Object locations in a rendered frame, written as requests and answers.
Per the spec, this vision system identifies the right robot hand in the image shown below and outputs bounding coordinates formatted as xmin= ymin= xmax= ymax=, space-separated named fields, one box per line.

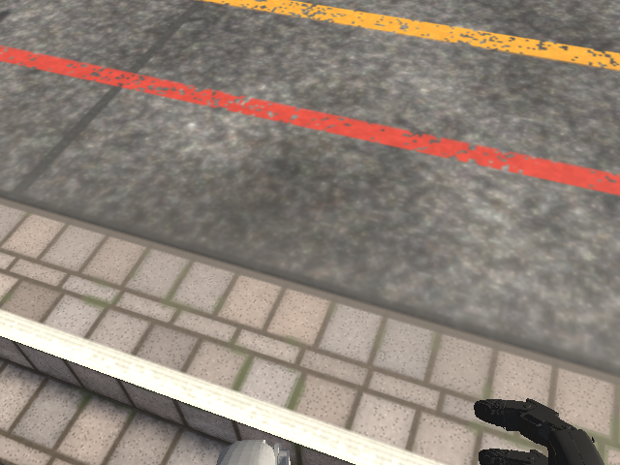
xmin=474 ymin=398 xmax=605 ymax=465

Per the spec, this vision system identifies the left robot thigh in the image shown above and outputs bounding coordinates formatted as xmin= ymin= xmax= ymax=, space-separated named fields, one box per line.
xmin=216 ymin=440 xmax=291 ymax=465

